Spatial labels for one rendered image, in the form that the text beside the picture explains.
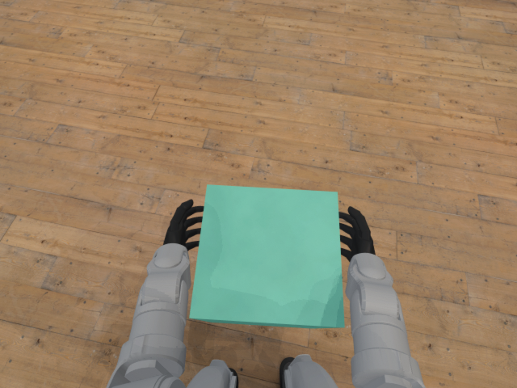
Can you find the carton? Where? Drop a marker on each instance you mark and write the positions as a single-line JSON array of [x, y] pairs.
[[269, 257]]

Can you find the robot left shin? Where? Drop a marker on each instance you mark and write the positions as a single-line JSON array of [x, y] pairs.
[[219, 363]]

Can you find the left robot hand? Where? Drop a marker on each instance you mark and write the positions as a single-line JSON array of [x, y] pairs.
[[179, 223]]

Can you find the robot left thigh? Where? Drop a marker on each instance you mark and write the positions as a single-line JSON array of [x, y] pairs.
[[213, 377]]

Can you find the left robot forearm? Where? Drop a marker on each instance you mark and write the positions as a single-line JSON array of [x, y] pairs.
[[155, 345]]

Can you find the right robot forearm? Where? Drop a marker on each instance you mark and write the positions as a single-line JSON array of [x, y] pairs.
[[382, 354]]

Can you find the right robot hand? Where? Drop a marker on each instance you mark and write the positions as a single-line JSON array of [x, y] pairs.
[[361, 240]]

